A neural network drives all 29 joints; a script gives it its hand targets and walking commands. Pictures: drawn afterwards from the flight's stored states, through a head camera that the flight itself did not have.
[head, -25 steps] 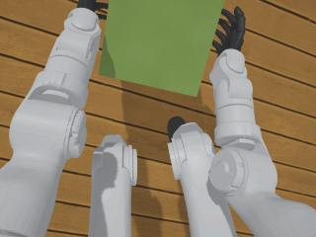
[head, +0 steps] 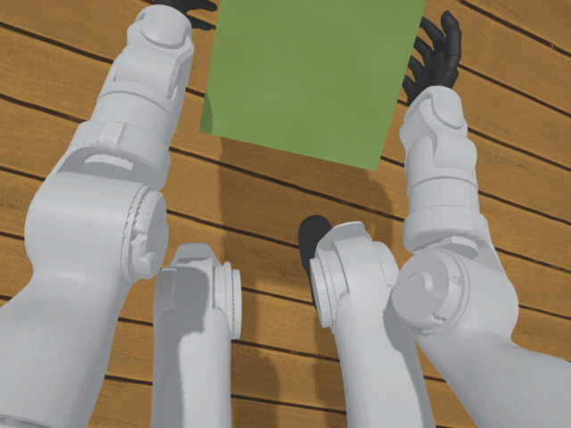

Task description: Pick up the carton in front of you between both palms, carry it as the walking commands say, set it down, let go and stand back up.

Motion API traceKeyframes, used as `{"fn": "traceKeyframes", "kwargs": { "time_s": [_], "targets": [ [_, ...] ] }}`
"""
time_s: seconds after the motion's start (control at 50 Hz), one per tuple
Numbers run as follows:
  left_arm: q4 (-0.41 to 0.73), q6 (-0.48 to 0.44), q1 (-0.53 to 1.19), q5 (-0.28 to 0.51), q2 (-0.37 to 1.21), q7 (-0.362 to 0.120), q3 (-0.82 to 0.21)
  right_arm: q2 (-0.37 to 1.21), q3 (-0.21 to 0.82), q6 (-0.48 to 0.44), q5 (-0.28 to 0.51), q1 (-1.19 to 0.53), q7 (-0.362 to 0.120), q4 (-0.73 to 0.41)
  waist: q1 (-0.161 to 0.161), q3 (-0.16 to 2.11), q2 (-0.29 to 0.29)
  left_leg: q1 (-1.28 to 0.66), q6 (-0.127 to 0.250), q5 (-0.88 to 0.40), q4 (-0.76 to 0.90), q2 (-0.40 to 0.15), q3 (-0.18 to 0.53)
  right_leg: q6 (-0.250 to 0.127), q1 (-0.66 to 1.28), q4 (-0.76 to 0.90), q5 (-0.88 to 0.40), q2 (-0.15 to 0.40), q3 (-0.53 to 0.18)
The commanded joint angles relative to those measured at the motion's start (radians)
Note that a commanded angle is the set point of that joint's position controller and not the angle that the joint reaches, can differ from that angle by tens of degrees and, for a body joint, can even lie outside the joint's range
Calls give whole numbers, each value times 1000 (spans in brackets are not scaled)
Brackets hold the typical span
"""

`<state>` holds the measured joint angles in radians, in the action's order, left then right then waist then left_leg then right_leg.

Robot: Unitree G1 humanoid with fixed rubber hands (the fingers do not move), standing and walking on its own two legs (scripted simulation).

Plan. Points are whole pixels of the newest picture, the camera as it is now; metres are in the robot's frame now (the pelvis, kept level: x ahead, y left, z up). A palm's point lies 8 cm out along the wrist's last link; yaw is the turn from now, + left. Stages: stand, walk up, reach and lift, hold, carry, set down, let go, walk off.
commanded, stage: set down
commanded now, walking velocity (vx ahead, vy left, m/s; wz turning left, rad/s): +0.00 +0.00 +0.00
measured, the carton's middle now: (296, 74) +0.52 -0.07 -0.25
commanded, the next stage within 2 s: let go in 1.98 s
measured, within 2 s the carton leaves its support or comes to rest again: rests again in 0.26 s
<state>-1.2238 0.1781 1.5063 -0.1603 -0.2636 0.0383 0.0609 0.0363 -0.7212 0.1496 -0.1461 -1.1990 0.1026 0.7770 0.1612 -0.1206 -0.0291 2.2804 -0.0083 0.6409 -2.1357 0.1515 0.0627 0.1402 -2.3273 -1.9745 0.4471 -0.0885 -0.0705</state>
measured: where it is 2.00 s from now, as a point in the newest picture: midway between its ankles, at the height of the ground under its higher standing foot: (264, 306)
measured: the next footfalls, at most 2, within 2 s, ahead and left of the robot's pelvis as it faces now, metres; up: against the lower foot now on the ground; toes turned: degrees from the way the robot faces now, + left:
none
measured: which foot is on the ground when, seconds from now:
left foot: down 0.00-1.00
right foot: down 0.00-1.00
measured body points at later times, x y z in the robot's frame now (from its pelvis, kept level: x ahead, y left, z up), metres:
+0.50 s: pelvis +0.01 +0.00 -0.01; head +0.36 +0.05 +0.25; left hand +0.57 +0.09 -0.20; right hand +0.49 -0.21 -0.18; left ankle +0.08 +0.10 -0.36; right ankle +0.15 -0.15 -0.36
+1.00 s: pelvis -0.01 -0.01 -0.02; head +0.36 +0.04 +0.23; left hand +0.57 +0.13 -0.21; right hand +0.47 -0.25 -0.19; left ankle +0.08 +0.10 -0.36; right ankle +0.14 -0.14 -0.36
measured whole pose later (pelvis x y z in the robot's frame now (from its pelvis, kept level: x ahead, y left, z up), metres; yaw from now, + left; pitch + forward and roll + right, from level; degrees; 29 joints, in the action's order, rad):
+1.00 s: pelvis -0.01 -0.01 -0.02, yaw +0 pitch +40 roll -7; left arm -1.15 0.08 1.50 0.14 -0.51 0.01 -0.22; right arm -0.19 -0.34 -0.01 0.26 -1.20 0.14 1.03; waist 0.17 -0.29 -0.07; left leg 2.28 0.01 0.62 -2.20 0.05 0.07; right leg 0.08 -2.31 -2.03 0.43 -0.03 0.02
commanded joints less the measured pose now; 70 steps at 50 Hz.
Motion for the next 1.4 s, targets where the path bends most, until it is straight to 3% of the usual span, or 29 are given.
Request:
{"fn": "traceKeyframes", "kwargs": {
  "time_s": [0.0, 0.18, 0.46, 0.6, 0.66, 0.72, 0.76, 0.86, 0.92, 0.98, 1.08, 1.16, 1.26, 1.38],
  "targets": [
    [57, -40, 271, 21, 623, -166, -95, 618, 326, 32, 27, -402, -194, 98, -39, 824, 188, -370, 45, -305, 277, -37, -16, -51, 479, 13, -230, -26, 175],
    [32, -37, 218, -20, 580, -184, -69, 577, 296, 21, 28, -376, -191, 126, -66, 753, 184, -309, 58, -306, 244, -46, -19, -51, 471, -6, -244, -39, 159],
    [9, -39, 167, -44, 507, -191, -56, 464, 252, -10, 33, -343, -186, 165, -69, 662, 198, -324, 61, -355, 218, -65, 13, -55, 374, -41, -227, -31, 158],
    [34, -52, 208, -28, 407, -164, -78, 388, 199, -27, 31, -273, -165, 202, -28, 682, 199, -378, 48, -382, 205, -87, 35, -43, 374, -57, -233, -9, 176],
    [44, -69, 201, -13, 171, -109, -62, 186, 144, -57, 31, -162, -115, 237, -5, 706, 198, -410, 33, -374, 205, -106, 39, -36, 402, -59, -241, 15, 187],
    [57, -100, 182, 42, -203, -21, -68, -164, 129, -128, 101, -31, -14, 252, 14, 718, 205, -459, 16, -366, 215, -127, 52, -32, 427, -45, -246, 39, 201],
    [77, -116, 234, 119, -235, -5, -137, -218, 175, -164, 175, -41, 19, 250, 31, 751, 227, -481, 9, -386, 206, -139, 68, -41, 438, -43, -274, 52, 196],
    [166, -140, 348, 282, -192, -25, -287, -202, 335, -196, 350, -174, 16, 208, 41, 855, 268, -557, 19, -429, 179, -169, 85, -62, 458, -27, -339, 71, 169],
    [206, -134, 373, 319, -230, -29, -298, -206, 389, -190, 412, -183, 28, 167, 36, 949, 290, -624, 23, -402, 167, -174, 67, -62, 512, -9, -349, 71, 162],
    [216, -112, 351, 308, -295, -27, -267, -223, 409, -173, 438, -123, 57, 113, 31, 1048, 311, -688, 22, -357, 170, -167, 33, -57, 587, 18, -334, 62, 166],
    [272, -64, 307, 288, -353, -34, -208, -223, 427, -120, 415, -39, 119, -58, 41, 1222, 289, -756, 31, -268, 222, -135, -29, -57, 773, 88, -303, 33, 184],
    [220, -23, 257, 272, -346, -59, -161, -216, 390, -63, 334, -25, 154, -157, 73, 1102, 220, -645, 52, -143, 295, -115, -52, -59, 791, 166, -221, 19, 184],
    [148, -22, 209, 252, -329, -90, -116, -160, 379, -41, 271, -11, 156, -205, 72, 1009, 158, -558, 59, -127, 374, -106, -46, -53, 816, 233, -219, 18, 176],
    [161, -33, 167, 204, -336, -104, -72, -105, 376, -27, 256, 60, 139, -224, 51, 1048, 172, -613, 53, -182, 466, -98, -52, -45, 873, 316, -268, 10, 170]
  ]
}}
